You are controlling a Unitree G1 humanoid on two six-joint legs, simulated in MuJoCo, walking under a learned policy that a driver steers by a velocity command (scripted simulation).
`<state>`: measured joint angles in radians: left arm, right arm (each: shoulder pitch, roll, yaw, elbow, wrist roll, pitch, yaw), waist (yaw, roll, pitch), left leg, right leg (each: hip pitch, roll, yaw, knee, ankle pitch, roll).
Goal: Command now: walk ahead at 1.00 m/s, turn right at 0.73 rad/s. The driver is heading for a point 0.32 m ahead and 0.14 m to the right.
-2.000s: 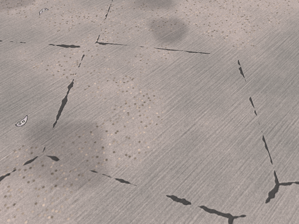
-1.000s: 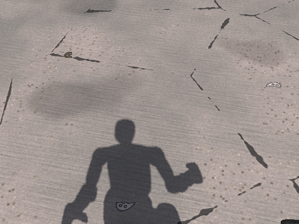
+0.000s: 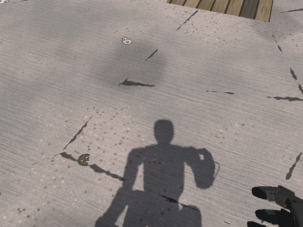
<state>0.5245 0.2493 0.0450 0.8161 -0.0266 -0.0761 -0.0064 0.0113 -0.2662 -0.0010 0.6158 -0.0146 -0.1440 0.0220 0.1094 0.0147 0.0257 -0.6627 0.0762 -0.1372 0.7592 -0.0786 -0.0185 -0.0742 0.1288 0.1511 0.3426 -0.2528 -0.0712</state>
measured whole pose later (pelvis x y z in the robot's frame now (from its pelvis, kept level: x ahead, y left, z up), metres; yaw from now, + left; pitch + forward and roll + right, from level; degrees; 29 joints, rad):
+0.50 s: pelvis +0.38 +0.01 -0.02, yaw -18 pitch +1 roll +3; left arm 0.02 0.31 0.03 0.60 0.01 -0.06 -0.05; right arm 0.39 -0.33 -0.07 0.87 0.03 -0.08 -0.01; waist -0.11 -0.03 0.06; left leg -0.02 0.00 0.07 0.41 -0.39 -0.04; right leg -0.54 0.01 0.04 0.54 0.04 -0.06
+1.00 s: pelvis +0.49 +0.01 -0.01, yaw -19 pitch -1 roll +0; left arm 0.20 0.25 0.03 0.80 0.03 0.01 0.01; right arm 0.17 -0.24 -0.01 0.85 -0.03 -0.01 -0.02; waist 0.02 -0.02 0.01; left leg -0.26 0.01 -0.03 0.54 -0.27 -0.02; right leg -0.31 0.05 0.08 0.50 -0.18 0.00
